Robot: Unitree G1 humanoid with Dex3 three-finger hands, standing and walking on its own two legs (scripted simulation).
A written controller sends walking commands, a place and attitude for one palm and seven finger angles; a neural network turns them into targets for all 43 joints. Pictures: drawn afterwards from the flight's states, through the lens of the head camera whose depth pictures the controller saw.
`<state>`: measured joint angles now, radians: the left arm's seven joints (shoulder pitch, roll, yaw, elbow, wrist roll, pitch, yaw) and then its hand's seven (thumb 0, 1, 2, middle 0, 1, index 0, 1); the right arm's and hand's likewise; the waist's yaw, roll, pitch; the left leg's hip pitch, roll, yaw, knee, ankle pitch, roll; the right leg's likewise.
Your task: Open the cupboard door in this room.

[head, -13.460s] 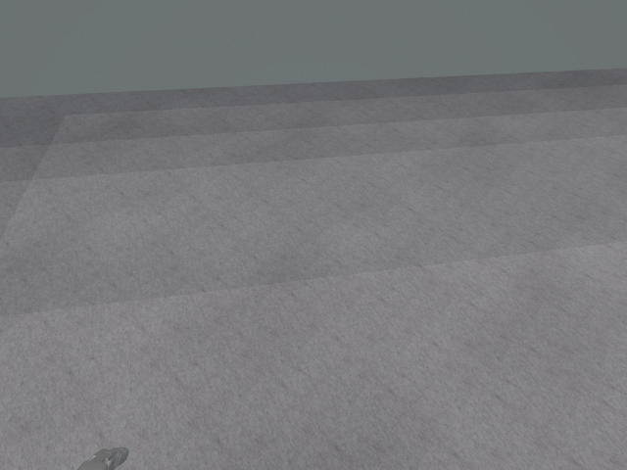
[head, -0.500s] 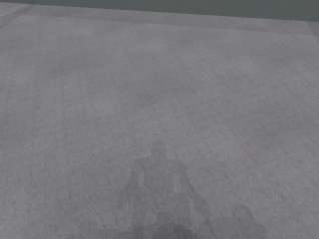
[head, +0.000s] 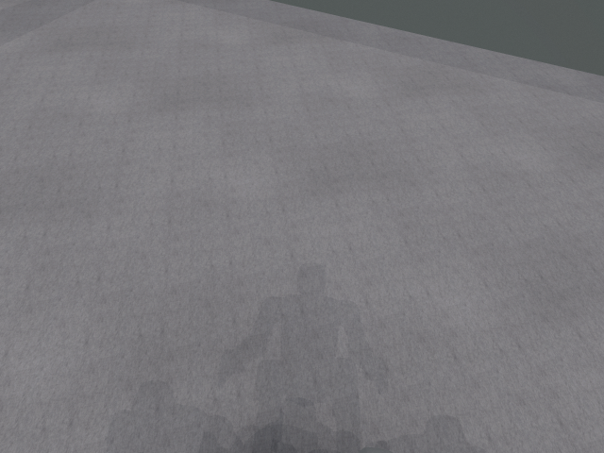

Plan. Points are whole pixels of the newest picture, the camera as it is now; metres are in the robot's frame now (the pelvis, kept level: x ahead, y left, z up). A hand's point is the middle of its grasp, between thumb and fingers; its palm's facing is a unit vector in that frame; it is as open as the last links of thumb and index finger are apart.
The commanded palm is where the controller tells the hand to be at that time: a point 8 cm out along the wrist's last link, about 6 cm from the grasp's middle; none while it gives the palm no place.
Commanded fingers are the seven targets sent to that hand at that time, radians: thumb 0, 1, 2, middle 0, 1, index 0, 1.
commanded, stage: turn or walk to find it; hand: left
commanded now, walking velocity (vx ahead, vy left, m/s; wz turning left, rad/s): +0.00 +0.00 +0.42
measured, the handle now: out of the picture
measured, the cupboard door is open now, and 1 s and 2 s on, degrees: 0 0 0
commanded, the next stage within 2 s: none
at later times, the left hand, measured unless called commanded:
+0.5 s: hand out of the picture -0.01 +0.16 -0.16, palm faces +0.25 -0.93 -0.26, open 7.4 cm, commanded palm none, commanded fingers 0.00 0.90 0.90 -0.20 -0.30 -0.20 -0.30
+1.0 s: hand out of the picture -0.05 +0.23 -0.17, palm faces +0.45 -0.86 -0.23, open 7.4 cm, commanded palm none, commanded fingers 0.00 0.90 0.90 -0.20 -0.30 -0.20 -0.30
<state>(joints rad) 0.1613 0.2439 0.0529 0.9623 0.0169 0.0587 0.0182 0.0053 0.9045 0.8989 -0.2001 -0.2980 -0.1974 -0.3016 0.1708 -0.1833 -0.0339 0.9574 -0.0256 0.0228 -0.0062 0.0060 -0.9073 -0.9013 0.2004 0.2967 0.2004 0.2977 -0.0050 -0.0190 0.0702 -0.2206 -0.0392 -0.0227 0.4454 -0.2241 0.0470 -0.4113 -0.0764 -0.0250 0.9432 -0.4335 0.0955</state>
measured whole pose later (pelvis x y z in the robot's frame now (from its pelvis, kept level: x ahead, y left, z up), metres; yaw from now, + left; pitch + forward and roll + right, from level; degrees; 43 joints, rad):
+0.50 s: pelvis -0.01 -0.04 +0.00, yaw +15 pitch +0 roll +2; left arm 0.22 0.17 0.03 0.95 0.03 0.00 0.02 0.00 0.91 0.90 -0.21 -0.30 -0.20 -0.30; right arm 0.22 -0.25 -0.08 1.02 -0.02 0.09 0.01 0.01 -0.91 -0.90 0.19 0.30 0.19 0.30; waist -0.01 0.02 0.09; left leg -0.41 0.04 -0.02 1.01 -0.42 -0.08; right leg -0.19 -0.10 -0.22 0.51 -0.30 -0.02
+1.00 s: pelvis -0.04 +0.01 +0.00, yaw +25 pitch -1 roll -1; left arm 0.15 0.25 0.05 0.96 0.02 0.06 0.02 0.01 0.90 0.90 -0.20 -0.30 -0.20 -0.30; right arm 0.17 -0.18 -0.03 0.96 -0.02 0.02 -0.01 0.01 -0.91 -0.90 0.20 0.30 0.20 0.30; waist 0.00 -0.03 0.07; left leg -0.20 -0.04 -0.02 0.44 -0.22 0.06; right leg -0.44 -0.09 -0.02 1.01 -0.40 0.10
